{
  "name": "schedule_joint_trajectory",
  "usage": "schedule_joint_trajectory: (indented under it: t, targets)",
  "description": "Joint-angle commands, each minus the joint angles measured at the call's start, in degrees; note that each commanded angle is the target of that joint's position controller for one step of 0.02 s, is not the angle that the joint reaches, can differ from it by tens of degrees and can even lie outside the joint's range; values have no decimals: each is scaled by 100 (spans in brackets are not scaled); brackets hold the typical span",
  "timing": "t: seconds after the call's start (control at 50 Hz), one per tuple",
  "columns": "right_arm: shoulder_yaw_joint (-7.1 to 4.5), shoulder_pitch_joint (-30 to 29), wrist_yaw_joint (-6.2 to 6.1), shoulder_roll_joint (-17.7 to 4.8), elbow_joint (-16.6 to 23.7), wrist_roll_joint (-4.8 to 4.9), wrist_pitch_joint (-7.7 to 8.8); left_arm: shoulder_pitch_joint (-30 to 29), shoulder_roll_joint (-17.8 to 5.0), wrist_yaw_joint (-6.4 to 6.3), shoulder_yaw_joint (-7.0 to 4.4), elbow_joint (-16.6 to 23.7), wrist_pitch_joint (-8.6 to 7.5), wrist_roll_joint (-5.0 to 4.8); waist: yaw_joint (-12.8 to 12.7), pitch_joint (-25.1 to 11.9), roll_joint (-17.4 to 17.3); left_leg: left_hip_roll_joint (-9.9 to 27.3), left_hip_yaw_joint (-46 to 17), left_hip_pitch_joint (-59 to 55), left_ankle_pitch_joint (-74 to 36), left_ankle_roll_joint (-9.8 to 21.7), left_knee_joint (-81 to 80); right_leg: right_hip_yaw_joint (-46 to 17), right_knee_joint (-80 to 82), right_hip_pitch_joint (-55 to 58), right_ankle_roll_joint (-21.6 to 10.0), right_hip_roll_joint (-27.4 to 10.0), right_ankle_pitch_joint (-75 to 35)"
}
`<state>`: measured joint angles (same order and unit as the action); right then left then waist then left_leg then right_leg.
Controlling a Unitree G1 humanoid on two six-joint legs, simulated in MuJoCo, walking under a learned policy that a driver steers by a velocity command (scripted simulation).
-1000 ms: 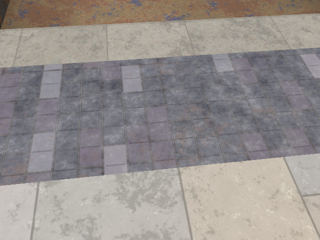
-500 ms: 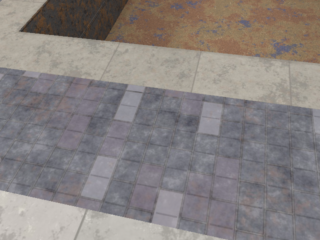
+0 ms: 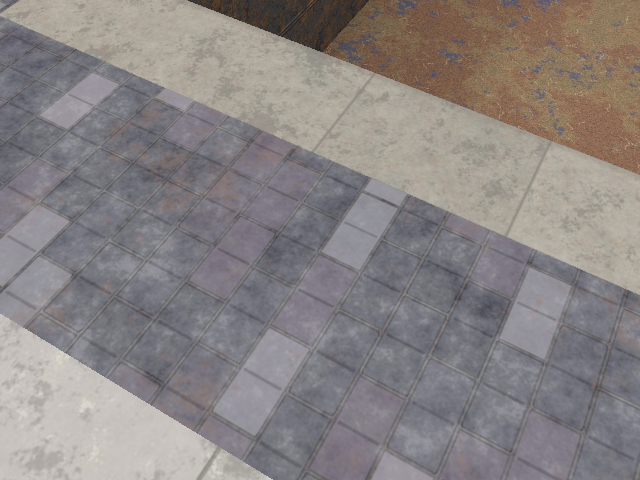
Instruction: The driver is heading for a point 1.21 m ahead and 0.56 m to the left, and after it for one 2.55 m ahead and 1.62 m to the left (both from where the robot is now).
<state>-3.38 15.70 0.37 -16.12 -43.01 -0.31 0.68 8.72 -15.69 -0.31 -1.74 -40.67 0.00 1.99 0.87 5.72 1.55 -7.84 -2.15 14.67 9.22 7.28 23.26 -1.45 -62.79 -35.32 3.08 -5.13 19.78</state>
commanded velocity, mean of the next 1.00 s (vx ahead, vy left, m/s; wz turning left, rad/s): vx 0.04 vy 0.00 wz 0.60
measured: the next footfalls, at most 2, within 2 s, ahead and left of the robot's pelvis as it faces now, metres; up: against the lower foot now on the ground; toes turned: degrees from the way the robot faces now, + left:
right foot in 0.32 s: +0.20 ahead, -0.12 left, +0.00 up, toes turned +16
left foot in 0.78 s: +0.07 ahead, +0.07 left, +0.00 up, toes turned +28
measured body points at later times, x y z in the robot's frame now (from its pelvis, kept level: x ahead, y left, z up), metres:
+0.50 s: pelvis +0.10 -0.05 +0.00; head +0.14 -0.07 +0.45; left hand +0.16 +0.25 -0.08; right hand +0.30 -0.30 -0.12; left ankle +0.01 +0.05 -0.65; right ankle +0.16 -0.13 -0.74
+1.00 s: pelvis +0.07 -0.02 +0.00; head +0.07 +0.03 +0.45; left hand +0.00 +0.28 -0.13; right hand +0.33 -0.18 -0.08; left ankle +0.04 +0.05 -0.74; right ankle +0.15 -0.14 -0.67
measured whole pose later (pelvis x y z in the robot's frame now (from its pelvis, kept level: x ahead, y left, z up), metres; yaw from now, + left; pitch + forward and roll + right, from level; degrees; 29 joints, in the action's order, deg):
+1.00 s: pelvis +0.07 -0.02 +0.00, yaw +36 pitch +0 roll -2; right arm -2.9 12.7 0.4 -17.0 -40.5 -0.2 -2.5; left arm 11.8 -18.6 -0.4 -3.4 -40.9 4.0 1.2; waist 0.0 4.0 2.8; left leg -5.2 -5.9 12.8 11.1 4.6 24.4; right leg -0.9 -58.5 -27.8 2.5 -1.0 21.7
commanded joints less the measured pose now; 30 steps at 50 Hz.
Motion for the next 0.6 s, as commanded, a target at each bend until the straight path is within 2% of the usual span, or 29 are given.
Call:
schedule_joint_trajectory:
  t: [0.02,0.12,0.22,0.26,0.28,0.3,0.32,0.34,0.36,0.38,0.4,0.42,0.44,0.46,0.5,0.6]
  targets:
    - [-239,139,-44,-898,319,1,67,612,-445,-33,-128,140,92,-10,-204,-1046,-393,1469,-1144,-539,-4453,696,-285,83,292,289,36,126,-426]
    - [-266,490,-101,-929,247,-21,-46,-88,-511,-66,-111,355,124,-56,81,-922,-567,1477,-1620,-940,-3837,531,-102,-74,1030,83,-23,269,-690]
    - [-313,547,-125,-1012,275,-89,-168,-357,-605,-118,-92,493,56,-150,195,-755,-683,1534,-2202,-1247,-4036,544,347,-207,1814,347,-171,550,-161]
    - [-330,363,-123,-1046,331,-83,-203,-202,-645,-147,-88,488,12,-196,102,-715,-766,1445,-2471,-1165,-3791,409,481,-271,2437,856,-253,655,-67]
    - [-332,173,-120,-1053,377,-53,-210,-19,-656,-169,-91,455,-15,-202,-33,-689,-800,1319,-2554,-989,-3444,262,563,-261,2978,1306,-300,709,-196]
    - [-319,-90,-121,-1033,445,18,-200,276,-667,-206,-99,391,-63,-154,-268,-690,-750,1089,-2544,-639,-2935,24,788,-301,3810,2012,-364,661,-768]
    - [-263,-138,-121,-854,553,91,-166,595,-905,-269,-157,354,-115,-83,-357,-944,-297,794,-2237,-124,-1969,-274,1420,-805,4293,2952,-545,-42,-1518]
    - [-153,336,-132,-400,652,118,-158,378,-1423,-318,-227,505,-85,-80,3,-1162,1090,-64,-1098,888,1290,-597,2685,-2304,4338,3790,-1118,-1598,-3767]
    - [-288,644,-174,-897,529,-88,-250,696,-1318,-246,-233,396,18,-205,-45,-1502,1306,-356,-466,1192,3244,-680,3655,-2981,4127,3618,-1890,-2137,-5141]
    - [-334,600,-166,-1014,396,-178,-302,665,-1003,-205,-163,432,54,-210,12,-1214,623,-38,-494,1307,2908,-740,4354,-2479,4114,3407,-1938,-1945,-5034]
    - [-340,391,-108,-985,317,-164,-349,403,-735,-199,-96,474,64,-201,36,-894,295,123,-475,1308,2441,-814,4551,-1785,4179,3054,-1748,-1509,-4460]
    - [-336,303,-37,-928,318,-97,-401,110,-661,-214,-69,539,94,-144,133,-746,353,240,-428,1284,2086,-888,4531,-1271,4295,2864,-1493,-1129,-3758]
    - [-318,227,39,-885,364,-59,-440,11,-724,-240,-88,538,88,-106,138,-692,636,273,-346,1307,1841,-964,4534,-950,4327,2806,-1407,-919,-3700]
    - [-292,224,84,-844,340,-13,-456,15,-764,-237,-109,534,82,-64,103,-724,732,239,-239,1267,1692,-1026,4558,-681,4319,2790,-1375,-775,-3786]
    - [-261,51,125,-794,399,22,-474,169,-786,-221,-139,486,55,-56,7,-832,722,251,-137,1291,1595,-1078,4372,-476,4324,2932,-1434,-815,-3779]
    - [-160,-417,192,-641,579,-25,-537,413,-918,-162,-228,369,48,-43,-172,-805,770,564,74,1157,1604,-1001,3302,-294,4424,2985,-1546,-1105,-2864]
Velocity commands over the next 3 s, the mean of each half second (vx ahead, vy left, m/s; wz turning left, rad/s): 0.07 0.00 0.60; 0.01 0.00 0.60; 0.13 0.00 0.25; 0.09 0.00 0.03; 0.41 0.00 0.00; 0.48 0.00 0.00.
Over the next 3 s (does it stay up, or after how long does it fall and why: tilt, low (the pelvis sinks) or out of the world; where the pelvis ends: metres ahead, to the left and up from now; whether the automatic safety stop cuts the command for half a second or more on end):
stays up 0.54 0.34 0.00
